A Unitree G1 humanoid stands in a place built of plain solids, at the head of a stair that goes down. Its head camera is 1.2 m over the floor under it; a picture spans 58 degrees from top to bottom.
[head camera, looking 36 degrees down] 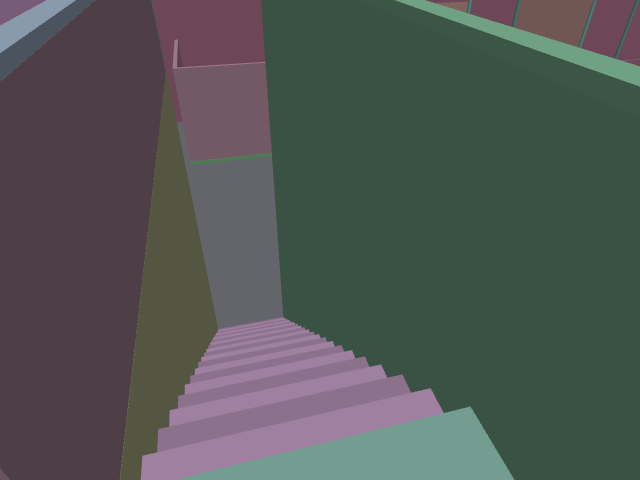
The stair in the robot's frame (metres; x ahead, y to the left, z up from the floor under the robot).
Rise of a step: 0.19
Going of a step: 0.21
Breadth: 1.02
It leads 14 degrees to the left of straight ahead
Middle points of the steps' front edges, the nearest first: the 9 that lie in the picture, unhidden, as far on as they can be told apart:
0.65 0.03 0.00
0.85 0.08 -0.19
1.06 0.14 -0.38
1.26 0.19 -0.58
1.47 0.24 -0.77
1.67 0.29 -0.96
1.88 0.35 -1.15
2.08 0.40 -1.35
2.29 0.45 -1.54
